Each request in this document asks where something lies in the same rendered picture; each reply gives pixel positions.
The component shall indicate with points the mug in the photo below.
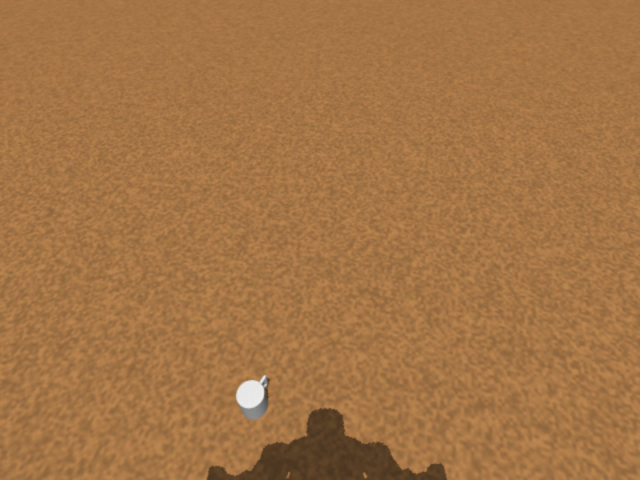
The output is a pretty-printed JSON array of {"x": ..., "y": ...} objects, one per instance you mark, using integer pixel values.
[{"x": 252, "y": 399}]

